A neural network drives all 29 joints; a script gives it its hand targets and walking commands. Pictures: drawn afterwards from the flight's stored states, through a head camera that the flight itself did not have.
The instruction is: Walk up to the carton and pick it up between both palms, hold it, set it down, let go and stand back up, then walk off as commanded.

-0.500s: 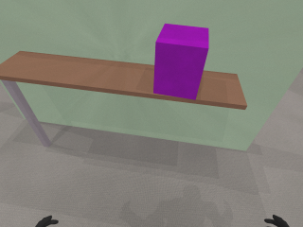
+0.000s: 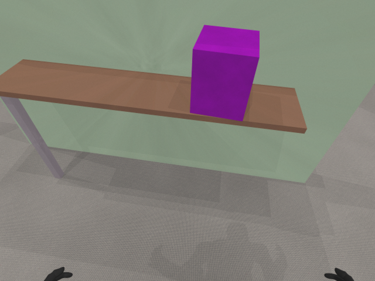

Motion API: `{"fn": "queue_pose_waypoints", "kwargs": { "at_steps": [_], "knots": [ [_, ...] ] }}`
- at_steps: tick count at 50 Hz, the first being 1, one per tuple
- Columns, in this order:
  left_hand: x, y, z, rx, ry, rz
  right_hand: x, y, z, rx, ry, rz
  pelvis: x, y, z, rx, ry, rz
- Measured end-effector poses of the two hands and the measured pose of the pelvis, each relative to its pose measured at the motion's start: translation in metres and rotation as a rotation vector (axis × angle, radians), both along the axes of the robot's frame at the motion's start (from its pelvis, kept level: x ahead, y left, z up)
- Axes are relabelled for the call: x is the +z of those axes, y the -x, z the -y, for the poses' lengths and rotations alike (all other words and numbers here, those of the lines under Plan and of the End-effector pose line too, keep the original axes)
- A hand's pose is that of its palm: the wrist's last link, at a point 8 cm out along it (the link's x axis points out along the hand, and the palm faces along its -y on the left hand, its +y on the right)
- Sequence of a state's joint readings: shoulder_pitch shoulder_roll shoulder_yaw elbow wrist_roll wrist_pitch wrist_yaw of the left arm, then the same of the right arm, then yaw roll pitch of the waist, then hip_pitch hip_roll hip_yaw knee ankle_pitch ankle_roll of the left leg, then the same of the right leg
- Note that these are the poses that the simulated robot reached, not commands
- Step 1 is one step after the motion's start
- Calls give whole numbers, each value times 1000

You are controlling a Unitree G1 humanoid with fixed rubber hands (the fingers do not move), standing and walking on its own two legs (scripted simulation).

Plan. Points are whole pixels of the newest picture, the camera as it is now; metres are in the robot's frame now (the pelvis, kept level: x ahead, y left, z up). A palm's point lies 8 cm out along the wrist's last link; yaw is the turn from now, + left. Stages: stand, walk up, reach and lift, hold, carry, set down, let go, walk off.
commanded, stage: stand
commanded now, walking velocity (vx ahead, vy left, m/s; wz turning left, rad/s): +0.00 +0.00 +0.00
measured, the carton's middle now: (223, 73) +0.80 -0.09 +0.04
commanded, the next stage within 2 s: none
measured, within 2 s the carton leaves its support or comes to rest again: neither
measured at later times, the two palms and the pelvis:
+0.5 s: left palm out of the picture +0.09 +0.30 -0.08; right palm out of the picture +0.12 -0.32 -0.07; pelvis +0.00 +0.00 +0.00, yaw +0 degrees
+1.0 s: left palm out of the picture +0.08 +0.31 -0.08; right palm out of the picture +0.11 -0.32 -0.07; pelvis +0.00 +0.00 +0.00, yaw +0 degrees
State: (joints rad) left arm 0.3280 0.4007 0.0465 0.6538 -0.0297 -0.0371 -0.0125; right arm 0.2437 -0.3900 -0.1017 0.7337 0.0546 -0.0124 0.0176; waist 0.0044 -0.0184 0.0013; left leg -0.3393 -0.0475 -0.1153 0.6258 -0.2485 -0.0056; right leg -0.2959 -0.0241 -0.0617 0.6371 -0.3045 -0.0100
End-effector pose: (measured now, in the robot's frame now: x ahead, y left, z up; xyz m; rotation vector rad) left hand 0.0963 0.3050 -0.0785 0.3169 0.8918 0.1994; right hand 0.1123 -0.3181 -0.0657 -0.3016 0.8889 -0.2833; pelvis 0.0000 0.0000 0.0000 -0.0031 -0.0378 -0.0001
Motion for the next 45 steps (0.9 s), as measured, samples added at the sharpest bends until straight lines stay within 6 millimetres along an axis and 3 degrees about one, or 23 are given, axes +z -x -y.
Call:
{"fn": "queue_pose_waypoints", "kwargs": {
  "at_steps": [45],
  "knots": [
    [-1,9,-1,26,-9,-44,-2,0,3,-17,-11,-22,4,-1,3,1,-5,-17]
  ]
}}
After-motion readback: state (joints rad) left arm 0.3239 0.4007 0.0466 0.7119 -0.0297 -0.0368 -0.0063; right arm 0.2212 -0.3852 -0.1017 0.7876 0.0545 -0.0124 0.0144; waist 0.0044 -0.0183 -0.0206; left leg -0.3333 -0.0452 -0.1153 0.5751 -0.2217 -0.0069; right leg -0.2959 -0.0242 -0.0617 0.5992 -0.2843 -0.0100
